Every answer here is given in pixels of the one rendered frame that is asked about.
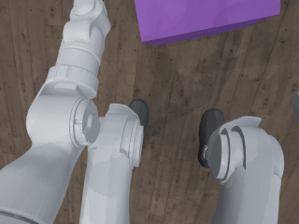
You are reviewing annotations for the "robot left foot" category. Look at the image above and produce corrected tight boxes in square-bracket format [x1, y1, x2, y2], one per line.
[128, 99, 149, 148]

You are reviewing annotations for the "carton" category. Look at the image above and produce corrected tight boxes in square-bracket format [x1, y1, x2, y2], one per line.
[135, 0, 280, 45]

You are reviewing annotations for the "left robot upper arm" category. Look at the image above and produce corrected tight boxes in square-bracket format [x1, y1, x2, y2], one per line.
[0, 94, 101, 224]

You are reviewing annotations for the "right robot shin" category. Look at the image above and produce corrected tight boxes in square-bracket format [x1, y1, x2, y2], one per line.
[203, 116, 284, 178]

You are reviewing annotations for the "robot left forearm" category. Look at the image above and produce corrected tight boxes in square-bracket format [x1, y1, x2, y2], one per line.
[26, 0, 111, 132]

